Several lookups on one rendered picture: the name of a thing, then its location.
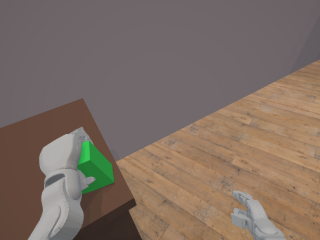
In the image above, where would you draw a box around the sponge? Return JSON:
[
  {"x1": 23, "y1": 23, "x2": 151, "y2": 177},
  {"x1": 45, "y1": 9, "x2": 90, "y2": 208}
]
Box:
[{"x1": 77, "y1": 140, "x2": 115, "y2": 194}]

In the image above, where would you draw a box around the robot left hand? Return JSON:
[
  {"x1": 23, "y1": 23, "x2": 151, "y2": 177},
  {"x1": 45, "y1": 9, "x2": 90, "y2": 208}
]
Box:
[{"x1": 39, "y1": 127, "x2": 96, "y2": 191}]

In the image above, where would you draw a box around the table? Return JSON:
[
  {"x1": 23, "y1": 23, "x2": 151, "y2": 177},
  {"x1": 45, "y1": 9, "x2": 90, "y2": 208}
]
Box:
[{"x1": 0, "y1": 98, "x2": 142, "y2": 240}]

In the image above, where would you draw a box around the robot right hand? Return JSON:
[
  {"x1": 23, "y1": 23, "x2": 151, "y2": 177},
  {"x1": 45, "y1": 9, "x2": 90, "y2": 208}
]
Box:
[{"x1": 231, "y1": 190, "x2": 269, "y2": 235}]

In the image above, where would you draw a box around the robot right forearm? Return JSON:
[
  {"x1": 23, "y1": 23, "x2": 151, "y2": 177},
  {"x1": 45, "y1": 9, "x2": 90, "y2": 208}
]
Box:
[{"x1": 252, "y1": 218, "x2": 287, "y2": 240}]

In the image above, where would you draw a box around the robot left forearm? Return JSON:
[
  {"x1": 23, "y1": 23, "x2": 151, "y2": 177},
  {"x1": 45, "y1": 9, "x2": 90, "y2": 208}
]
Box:
[{"x1": 28, "y1": 169, "x2": 84, "y2": 240}]

